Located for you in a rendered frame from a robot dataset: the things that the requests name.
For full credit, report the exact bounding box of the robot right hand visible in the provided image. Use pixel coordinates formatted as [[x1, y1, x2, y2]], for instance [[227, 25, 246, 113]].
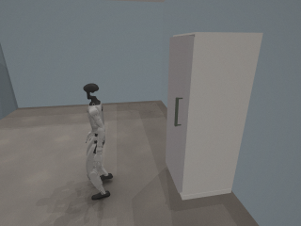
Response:
[[85, 132, 95, 143]]

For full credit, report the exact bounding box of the robot left hand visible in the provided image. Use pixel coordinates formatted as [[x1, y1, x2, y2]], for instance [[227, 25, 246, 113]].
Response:
[[93, 153, 103, 169]]

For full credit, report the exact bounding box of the left robot forearm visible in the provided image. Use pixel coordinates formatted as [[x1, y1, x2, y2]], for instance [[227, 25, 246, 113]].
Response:
[[95, 128, 105, 154]]

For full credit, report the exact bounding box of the robot right shin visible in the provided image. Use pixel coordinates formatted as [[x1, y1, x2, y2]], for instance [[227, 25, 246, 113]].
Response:
[[95, 162, 108, 176]]

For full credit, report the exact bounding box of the robot left upper arm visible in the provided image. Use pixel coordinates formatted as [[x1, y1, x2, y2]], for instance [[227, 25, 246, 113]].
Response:
[[88, 105, 105, 133]]

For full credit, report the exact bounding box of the fridge door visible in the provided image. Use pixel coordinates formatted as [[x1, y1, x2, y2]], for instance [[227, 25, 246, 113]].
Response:
[[166, 35, 195, 193]]

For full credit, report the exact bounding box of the robot torso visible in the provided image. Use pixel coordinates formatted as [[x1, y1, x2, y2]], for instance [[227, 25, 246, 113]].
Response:
[[87, 102, 105, 145]]

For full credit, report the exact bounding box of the handle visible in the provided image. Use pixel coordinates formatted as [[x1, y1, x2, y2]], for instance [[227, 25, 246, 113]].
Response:
[[174, 97, 183, 127]]

